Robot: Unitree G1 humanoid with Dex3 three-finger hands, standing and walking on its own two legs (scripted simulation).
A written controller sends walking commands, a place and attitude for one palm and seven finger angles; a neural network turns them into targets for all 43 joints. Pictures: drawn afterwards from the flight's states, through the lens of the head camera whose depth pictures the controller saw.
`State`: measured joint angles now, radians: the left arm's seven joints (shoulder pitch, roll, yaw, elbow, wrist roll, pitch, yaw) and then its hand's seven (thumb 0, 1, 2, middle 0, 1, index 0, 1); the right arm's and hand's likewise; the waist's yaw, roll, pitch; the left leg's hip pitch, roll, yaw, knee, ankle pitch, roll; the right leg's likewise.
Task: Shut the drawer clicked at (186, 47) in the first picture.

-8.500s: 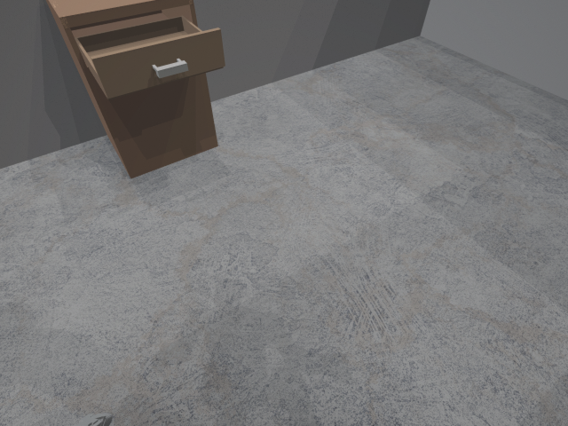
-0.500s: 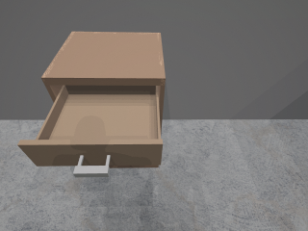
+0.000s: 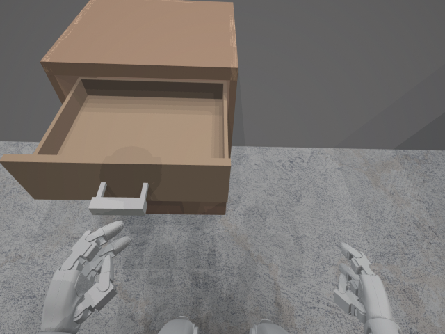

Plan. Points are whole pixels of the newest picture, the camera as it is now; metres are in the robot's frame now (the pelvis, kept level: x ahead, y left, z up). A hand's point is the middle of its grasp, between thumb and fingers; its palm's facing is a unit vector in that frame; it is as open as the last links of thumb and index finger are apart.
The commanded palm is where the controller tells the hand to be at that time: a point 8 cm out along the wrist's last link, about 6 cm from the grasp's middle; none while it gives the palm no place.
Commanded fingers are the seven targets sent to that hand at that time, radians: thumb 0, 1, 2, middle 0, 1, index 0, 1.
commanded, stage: raise the hand and make a fist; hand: left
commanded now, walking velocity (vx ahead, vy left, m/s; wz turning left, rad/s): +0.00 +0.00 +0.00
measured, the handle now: (121, 196) +0.38 +0.24 -0.02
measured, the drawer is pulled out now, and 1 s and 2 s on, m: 0.30 0.30 0.30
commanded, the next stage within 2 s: bring the fist close to the handle in 1.54 s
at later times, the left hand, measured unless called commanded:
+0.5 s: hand (104, 277) +0.20 +0.20 +0.05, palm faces +0.10 -0.99 -0.07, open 3.8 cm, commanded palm +0.15 +0.25 +0.05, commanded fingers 0.00 0.90 0.90 -1.08 -1.25 -1.08 -1.25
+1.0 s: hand (105, 282) +0.19 +0.18 +0.07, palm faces +0.08 -1.00 -0.04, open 3.2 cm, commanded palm +0.15 +0.24 +0.07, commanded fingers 0.00 0.90 0.90 -1.40 -1.60 -1.40 -1.60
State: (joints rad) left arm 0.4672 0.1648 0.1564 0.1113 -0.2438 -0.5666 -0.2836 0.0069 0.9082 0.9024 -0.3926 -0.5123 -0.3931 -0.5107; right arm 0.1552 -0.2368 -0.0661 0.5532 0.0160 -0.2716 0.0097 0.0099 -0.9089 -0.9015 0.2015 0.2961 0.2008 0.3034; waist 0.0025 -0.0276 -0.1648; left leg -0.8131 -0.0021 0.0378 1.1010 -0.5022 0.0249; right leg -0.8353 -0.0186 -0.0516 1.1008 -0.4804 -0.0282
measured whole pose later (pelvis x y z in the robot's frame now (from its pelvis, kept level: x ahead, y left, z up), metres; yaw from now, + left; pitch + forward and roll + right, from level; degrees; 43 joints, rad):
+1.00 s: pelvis +0.02 +0.01 +0.00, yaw +2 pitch +13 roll -3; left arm 0.64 0.19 0.06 -0.25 -0.20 -0.36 -0.14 0.02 0.90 0.90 -1.35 -1.55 -1.35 -1.55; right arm 0.21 -0.19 0.02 0.44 0.03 -0.16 -0.03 0.01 -0.91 -0.90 0.20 0.30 0.20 0.30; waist 0.02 0.03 -0.16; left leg -0.81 0.00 -0.02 1.12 -0.54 0.03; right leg -0.78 -0.01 -0.10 1.05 -0.50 -0.01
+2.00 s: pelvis +0.02 +0.00 -0.01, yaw +1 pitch +16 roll -2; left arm 0.53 0.20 0.10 -0.13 -0.22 -0.41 -0.15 0.02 0.90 0.90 -1.40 -1.60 -1.40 -1.60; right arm 0.23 -0.22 0.00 0.49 0.02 -0.15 -0.04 0.01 -0.91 -0.90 0.20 0.30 0.20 0.30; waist -0.01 0.03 -0.17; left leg -0.91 0.01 -0.03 1.19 -0.56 0.01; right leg -0.88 0.00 -0.11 1.14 -0.53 -0.04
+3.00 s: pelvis +0.00 +0.01 -0.05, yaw +0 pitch +23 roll -3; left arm 0.22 0.20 0.10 0.09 -0.19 -0.45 -0.11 0.02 0.90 0.90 -1.40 -1.60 -1.40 -1.60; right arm 0.19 -0.23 0.01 0.51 0.01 -0.08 -0.01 0.01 -0.91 -0.90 0.20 0.30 0.20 0.30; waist -0.02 0.03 -0.19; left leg -1.16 0.00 -0.01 1.36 -0.60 0.03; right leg -1.15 -0.02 -0.10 1.31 -0.56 -0.02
